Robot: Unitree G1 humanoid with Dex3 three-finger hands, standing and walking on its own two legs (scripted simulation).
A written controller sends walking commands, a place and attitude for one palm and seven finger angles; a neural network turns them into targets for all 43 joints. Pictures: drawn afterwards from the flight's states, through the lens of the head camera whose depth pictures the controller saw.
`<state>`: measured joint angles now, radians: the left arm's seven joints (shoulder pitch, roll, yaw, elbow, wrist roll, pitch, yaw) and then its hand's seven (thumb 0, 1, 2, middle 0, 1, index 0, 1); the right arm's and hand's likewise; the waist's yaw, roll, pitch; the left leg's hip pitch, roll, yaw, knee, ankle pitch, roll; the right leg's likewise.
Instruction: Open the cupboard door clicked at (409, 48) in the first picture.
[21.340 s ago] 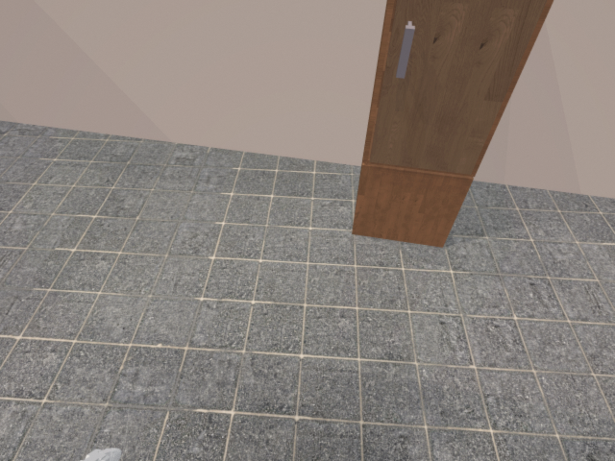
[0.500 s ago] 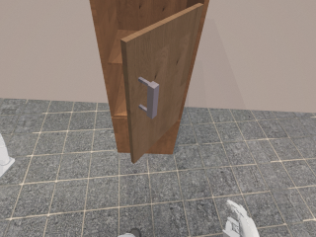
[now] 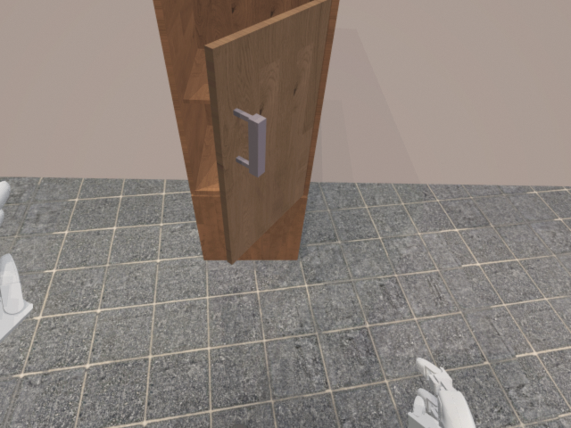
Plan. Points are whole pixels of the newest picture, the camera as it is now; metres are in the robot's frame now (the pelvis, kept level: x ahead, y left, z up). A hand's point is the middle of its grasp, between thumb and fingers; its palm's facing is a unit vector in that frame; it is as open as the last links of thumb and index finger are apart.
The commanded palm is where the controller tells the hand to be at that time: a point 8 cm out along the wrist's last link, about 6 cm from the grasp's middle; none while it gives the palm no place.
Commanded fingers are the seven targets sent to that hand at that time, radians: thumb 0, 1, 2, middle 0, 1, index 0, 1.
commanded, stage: stop stepping back and stand still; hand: left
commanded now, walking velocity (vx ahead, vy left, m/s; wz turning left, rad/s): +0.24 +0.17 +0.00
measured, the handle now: (248, 142) +0.61 +0.10 +0.06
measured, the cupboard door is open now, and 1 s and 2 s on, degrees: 51 51 51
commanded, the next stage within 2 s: let the arm hang, fingers relaxed in 0.48 s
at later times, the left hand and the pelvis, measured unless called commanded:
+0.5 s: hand out of the picture +0.16 +0.27 +0.17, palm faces +0.45 -0.76 -0.47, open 7.4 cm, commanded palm +0.09 +0.31 +0.18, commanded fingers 0.00 0.90 0.90 -0.20 -0.30 -0.20 -0.30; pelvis -0.04 +0.01 -0.01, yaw +1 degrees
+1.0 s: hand out of the picture -0.05 +0.21 -0.17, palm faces +0.08 -0.97 -0.21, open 6.9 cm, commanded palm none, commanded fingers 0.00 0.90 0.90 -0.20 -0.30 -0.20 -0.30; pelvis -0.05 +0.02 +0.00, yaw +3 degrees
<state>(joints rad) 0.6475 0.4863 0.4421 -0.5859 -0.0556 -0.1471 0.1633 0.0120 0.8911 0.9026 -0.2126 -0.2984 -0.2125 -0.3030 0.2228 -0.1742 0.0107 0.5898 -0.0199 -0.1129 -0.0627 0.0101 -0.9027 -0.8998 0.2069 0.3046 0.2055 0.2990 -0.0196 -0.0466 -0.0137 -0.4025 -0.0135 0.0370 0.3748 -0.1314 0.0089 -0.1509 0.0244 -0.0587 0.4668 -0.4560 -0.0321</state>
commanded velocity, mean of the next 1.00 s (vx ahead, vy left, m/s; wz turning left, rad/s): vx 0.07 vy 0.01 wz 0.00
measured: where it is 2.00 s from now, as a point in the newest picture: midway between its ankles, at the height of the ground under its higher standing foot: outside the picture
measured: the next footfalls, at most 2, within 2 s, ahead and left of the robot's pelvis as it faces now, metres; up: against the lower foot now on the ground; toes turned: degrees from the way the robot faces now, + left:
left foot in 0.28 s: -0.01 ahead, +0.14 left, +0.00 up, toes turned +5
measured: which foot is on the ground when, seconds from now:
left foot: down 0.00-0.00, up 0.02-0.26, down 0.28-1.00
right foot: down 0.00-1.00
